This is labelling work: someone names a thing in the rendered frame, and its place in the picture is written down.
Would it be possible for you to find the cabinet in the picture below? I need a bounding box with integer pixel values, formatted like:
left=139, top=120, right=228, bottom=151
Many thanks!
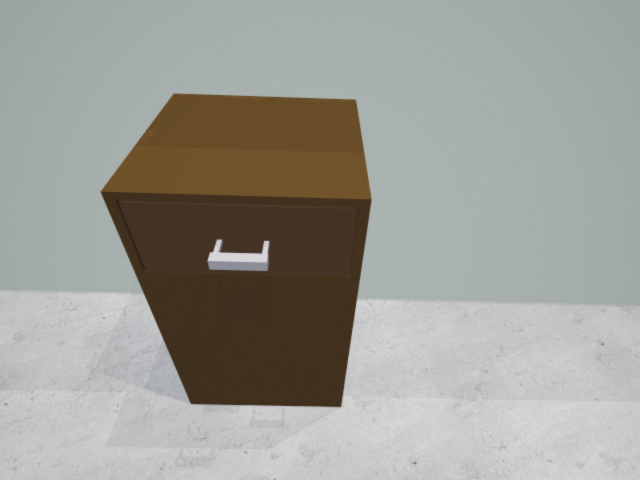
left=101, top=94, right=372, bottom=407

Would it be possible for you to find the handle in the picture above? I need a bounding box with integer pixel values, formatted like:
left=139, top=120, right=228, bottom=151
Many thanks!
left=208, top=240, right=270, bottom=271

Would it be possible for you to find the drawer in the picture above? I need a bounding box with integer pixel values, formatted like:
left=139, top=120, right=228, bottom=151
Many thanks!
left=119, top=200, right=357, bottom=276

